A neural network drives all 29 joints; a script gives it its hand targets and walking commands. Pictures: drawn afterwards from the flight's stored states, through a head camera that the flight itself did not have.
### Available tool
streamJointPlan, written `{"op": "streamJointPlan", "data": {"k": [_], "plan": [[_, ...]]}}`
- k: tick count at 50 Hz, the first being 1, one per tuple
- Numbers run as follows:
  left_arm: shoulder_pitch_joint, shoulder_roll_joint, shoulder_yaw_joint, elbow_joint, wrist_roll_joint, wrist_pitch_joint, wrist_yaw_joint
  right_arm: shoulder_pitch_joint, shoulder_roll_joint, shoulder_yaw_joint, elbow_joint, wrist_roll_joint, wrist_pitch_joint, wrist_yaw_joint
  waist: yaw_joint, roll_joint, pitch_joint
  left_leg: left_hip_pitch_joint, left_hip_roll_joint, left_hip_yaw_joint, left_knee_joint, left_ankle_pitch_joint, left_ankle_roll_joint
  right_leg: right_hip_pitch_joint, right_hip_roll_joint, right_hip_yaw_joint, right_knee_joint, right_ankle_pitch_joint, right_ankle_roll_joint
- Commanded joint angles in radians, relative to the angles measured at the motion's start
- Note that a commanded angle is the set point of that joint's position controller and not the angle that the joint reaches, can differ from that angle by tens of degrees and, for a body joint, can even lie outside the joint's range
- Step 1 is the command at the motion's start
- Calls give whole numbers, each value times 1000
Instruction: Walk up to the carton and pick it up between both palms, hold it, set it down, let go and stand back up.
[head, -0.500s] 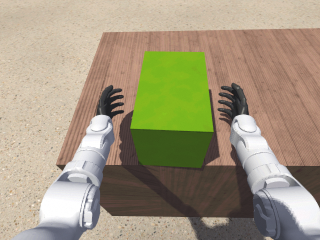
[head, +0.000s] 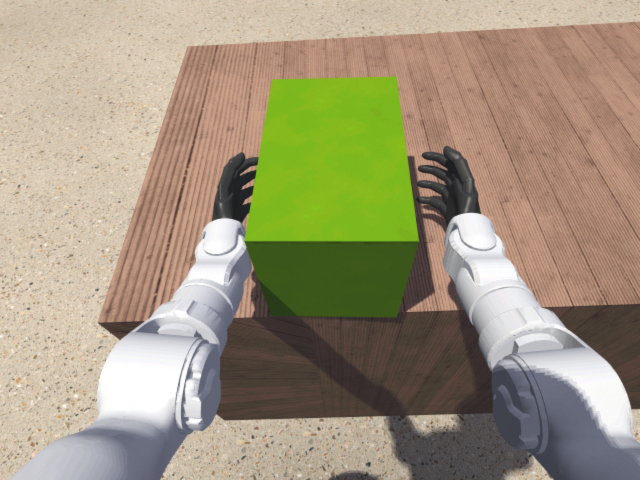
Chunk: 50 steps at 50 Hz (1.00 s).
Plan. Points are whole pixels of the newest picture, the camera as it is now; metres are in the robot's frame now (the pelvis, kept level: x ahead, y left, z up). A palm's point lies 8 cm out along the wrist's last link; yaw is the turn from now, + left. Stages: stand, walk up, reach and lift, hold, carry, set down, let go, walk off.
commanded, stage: reach and lift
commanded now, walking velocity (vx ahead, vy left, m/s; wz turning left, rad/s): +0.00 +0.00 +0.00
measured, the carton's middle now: (333, 196) +0.49 +0.04 +0.05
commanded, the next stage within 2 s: none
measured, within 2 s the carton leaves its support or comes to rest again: neither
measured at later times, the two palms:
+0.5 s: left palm (235, 229) +0.42 +0.16 +0.06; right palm (446, 228) +0.43 -0.10 +0.06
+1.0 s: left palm (235, 229) +0.42 +0.16 +0.06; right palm (445, 229) +0.43 -0.10 +0.06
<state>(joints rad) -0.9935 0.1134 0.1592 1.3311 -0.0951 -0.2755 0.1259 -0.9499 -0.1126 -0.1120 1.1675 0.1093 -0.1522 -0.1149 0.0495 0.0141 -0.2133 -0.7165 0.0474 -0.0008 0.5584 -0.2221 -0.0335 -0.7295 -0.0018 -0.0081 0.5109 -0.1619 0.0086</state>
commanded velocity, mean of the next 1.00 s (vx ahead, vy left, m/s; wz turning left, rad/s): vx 0.00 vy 0.00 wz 0.00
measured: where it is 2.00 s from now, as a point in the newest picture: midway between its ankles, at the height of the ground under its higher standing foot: outside the picture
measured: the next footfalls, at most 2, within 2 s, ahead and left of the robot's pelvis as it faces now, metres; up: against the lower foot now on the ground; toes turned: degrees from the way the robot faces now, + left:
none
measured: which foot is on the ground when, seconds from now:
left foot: down 0.00-1.00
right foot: down 0.00-1.00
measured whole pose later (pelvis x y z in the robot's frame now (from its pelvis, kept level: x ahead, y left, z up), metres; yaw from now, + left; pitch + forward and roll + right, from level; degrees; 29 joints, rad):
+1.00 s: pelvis +0.03 +0.00 +0.02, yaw +2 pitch +10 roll -1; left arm -0.74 -0.14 0.52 0.92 0.41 -0.18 0.07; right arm -0.72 0.14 -0.63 0.98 -0.47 -0.33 -0.10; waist 0.05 -0.02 -0.03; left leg -0.32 0.06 0.01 0.35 -0.19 -0.03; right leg -0.31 0.00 -0.05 0.27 -0.13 0.01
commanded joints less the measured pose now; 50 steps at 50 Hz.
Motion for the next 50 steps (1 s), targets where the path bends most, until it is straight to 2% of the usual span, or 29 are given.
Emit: {"op": "streamJointPlan", "data": {"k": [1,2,3,4,5,6,7,8,9,10,11,12,14,15,16,17,18,20,22,23,25,27,28,29,31,33,34,37,50], "plan": [[-545,52,49,-239,73,-47,-6,-544,-13,-83,-192,-114,-48,-6,-21,-47,-788,227,-61,90,-50,332,-41,646,23,-12,8,367,22],[-551,16,41,-256,94,-39,-10,-551,10,-115,-214,-142,-54,-4,-37,-31,-782,253,-61,90,-49,357,-48,633,26,-23,10,379,18],[-547,-4,71,-284,129,-31,-13,-549,40,-139,-236,-175,-62,0,-16,-12,-807,286,-59,96,-52,370,-48,630,30,-26,1,376,9],[-555,-50,84,-307,156,-25,-20,-549,79,-180,-250,-226,-70,9,-32,-6,-811,338,-62,95,-54,407,-56,605,35,-37,-10,384,7],[-547,-111,122,-330,213,-20,-31,-546,156,-203,-265,-276,-79,21,-18,-15,-810,367,-59,100,-50,458,-62,624,37,-43,-16,430,10],[-551,-185,138,-338,262,-9,-52,-549,224,-233,-276,-355,-86,39,-30,-14,-807,373,-62,106,-66,437,-57,655,38,-48,-31,432,12],[-532,-279,161,-320,330,-3,-78,-528,345,-262,-257,-446,-93,63,-39,-29,-738,376,-65,112,-87,435,-57,681,35,-57,-43,456,16],[-540,-438,133,-332,377,-6,-116,-541,495,-265,-270,-531,-116,98,-40,-22,-737,391,-69,121,-112,422,-55,718,38,-71,-62,462,15],[-500,-555,123,-298,427,-5,-147,-493,613,-283,-225,-608,-132,134,-50,13,-681,424,-66,122,-121,428,-61,726,35,-79,-73,476,8],[-444,-611,125,-271,468,-3,-162,-449,649,-305,-194,-656,-148,162,-43,36,-671,474,-57,129,-125,459,-67,728,43,-95,-90,474,0],[-402,-625,129,-269,490,-3,-164,-426,665,-297,-177,-678,-167,180,-26,29,-656,519,-50,126,-130,496,-71,720,51,-105,-102,475,-7],[-394,-630,133,-269,505,-4,-161,-420,676,-290,-164,-688,-180,188,-22,23,-647,520,-45,130,-135,505,-71,724,54,-111,-117,459,-6],[-349,-627,163,-262,539,11,-155,-385,674,-311,-135,-705,-190,188,-36,6,-550,506,-41,126,-156,474,-66,741,55,-118,-134,431,-2],[-341,-631,179,-270,556,21,-155,-388,681,-309,-141,-717,-192,187,-22,11,-519,499,-43,132,-166,452,-62,741,50,-120,-142,421,0],[-326,-626,171,-280,561,31,-152,-388,662,-319,-154,-717,-194,184,-29,14,-484,509,-40,135,-178,446,-59,739,49,-125,-155,400,6],[-320,-634,177,-283,565,41,-151,-384,660,-322,-155,-727,-195,185,-23,9,-485,506,-40,139,-177,455,-62,740,50,-126,-159,395,3],[-314,-637,188,-298,576,49,-147,-386,659,-327,-165,-722,-200,186,-9,13,-470,513,-37,143,-182,451,-61,745,51,-124,-161,384,4],[-300,-641,178,-329,574,60,-144,-372,681,-293,-168,-711,-198,189,-5,2,-454,525,-43,146,-188,448,-51,753,49,-127,-167,390,5],[-296,-638,173,-348,568,71,-148,-367,685,-289,-176,-708,-194,184,-12,-19,-450,489,-47,157,-195,468,-41,816,44,-112,-158,457,16],[-292,-643,165,-360,563,74,-151,-363,685,-277,-184,-698,-197,181,-13,3,-442,479,-49,155,-193,473,-40,839,36,-109,-147,488,15],[-275,-644,157,-376,562,73,-154,-359,696,-250,-208,-688,-206,181,-2,-8,-438,473,-47,154,-204,451,-33,874,34,-103,-148,502,21],[-253,-634,167,-380,563,81,-158,-338,688,-247,-181,-677,-205,175,-8,-11,-374,441,-51,151,-207,472,-34,907,27,-100,-131,577,28],[-248,-643,166,-385,562,83,-159,-331,696,-249,-184,-679,-209,172,-11,-21,-399,453,-47,147,-206,465,-33,908,23,-97,-131,566,27],[-241,-642,161,-391,559,84,-160,-329,686,-238,-196,-663,-213,173,1,-14,-392,460,-47,147,-211,481,-31,909,21,-101,-132,566,27],[-227,-646,160,-395,565,89,-161,-332,683,-237,-210,-672,-216,179,6,-11,-384,501,-43,152,-204,498,-33,864,32,-111,-147,532,28],[-228,-653,133,-433,558,91,-155,-330,676,-218,-226,-651,-224,182,-2,4,-413,533,-40,148,-191,524,-36,848,33,-107,-145,529,22],[-238,-683,106,-409,549,80,-155,-297,729,-218,-172,-675,-224,169,-24,-47,-423,507,-36,142,-192,513,-31,855,42,-104,-142,538,15],[-234,-681,103,-404,544,68,-157,-298,731,-208,-172,-668,-229,165,-12,-28,-405,475,-39,144,-199,482,-27,888,31,-94,-136,556,10],[-238,-696,101,-395,550,74,-160,-311,736,-206,-164,-657,-235,159,-11,-15,-402,469,-39,141,-214,450,-22,883,25,-92,-149,530,5]]}}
